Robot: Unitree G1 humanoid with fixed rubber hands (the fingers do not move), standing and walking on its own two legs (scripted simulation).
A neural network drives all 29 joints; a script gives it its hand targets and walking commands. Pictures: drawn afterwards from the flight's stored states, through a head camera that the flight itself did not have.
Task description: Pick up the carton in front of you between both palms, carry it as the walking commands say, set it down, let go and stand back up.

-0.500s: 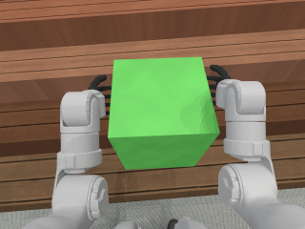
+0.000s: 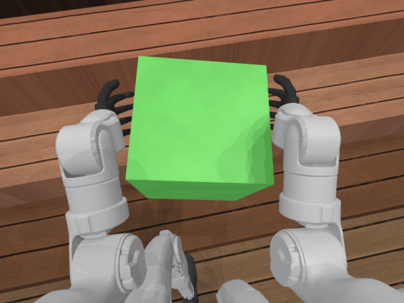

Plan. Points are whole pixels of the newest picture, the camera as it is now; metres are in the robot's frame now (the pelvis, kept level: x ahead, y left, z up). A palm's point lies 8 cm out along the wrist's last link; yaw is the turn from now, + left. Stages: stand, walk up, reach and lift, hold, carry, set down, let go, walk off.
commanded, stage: carry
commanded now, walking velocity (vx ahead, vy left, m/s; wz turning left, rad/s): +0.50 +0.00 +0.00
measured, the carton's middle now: (196, 143) +0.40 -0.02 +0.01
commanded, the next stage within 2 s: none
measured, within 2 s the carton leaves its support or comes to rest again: neither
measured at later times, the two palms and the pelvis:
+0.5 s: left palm out of the picture +0.71 +0.18 +0.42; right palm out of the picture +0.77 -0.10 +0.46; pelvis +0.34 +0.00 +0.27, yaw -3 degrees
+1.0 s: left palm out of the picture +1.08 +0.15 +0.62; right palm out of the picture +1.02 -0.12 +0.65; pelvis +0.65 +0.10 +0.46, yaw -2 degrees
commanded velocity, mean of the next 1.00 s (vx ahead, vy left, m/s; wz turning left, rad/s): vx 0.50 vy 0.00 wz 0.00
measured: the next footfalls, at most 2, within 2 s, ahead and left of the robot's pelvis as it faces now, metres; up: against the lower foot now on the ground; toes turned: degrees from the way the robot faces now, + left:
right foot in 0.32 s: +0.39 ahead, -0.08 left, +0.17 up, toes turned -8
left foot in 0.72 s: +0.70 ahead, +0.15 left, +0.35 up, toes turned +8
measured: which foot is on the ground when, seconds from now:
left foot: down 0.00-0.34, up 0.36-0.70, down 0.72-1.00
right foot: up 0.00-0.30, down 0.32-0.74, up 0.76-1.00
